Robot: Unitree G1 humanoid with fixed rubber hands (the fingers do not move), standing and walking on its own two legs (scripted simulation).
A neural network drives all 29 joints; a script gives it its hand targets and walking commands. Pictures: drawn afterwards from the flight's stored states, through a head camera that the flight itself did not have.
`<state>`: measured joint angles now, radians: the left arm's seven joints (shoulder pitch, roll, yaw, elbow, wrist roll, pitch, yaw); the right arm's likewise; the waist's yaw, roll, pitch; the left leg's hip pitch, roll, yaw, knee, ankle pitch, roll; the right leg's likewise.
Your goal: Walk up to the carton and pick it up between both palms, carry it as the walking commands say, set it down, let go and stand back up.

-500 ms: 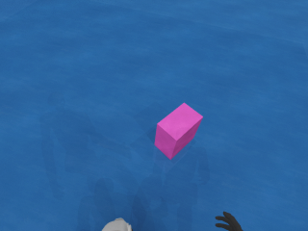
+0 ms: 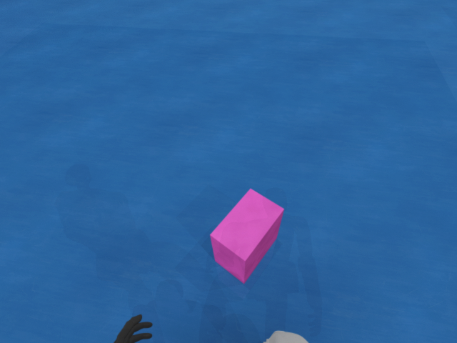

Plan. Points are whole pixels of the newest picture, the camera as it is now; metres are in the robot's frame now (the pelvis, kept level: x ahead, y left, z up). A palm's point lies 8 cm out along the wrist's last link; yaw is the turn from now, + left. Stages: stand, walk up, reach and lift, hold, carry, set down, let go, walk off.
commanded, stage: walk up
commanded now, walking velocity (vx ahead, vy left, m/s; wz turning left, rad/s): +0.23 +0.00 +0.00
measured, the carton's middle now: (247, 236) +0.57 -0.10 -0.62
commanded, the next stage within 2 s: none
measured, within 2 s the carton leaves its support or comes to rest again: neither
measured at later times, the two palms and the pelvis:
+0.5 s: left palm out of the picture +0.02 +0.23 -0.13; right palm (339, 328) +0.15 -0.20 -0.12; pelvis +0.04 +0.01 +0.01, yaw +0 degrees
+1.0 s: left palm out of the picture +0.04 +0.13 -0.12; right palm out of the picture +0.01 -0.31 -0.14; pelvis +0.01 -0.09 +0.02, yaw +1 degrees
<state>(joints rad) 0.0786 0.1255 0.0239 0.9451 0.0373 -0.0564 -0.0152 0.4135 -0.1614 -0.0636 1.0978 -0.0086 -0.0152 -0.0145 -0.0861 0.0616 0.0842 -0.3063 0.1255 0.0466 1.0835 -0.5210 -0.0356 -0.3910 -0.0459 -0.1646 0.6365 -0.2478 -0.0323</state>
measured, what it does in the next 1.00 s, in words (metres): steps on the spot: left foot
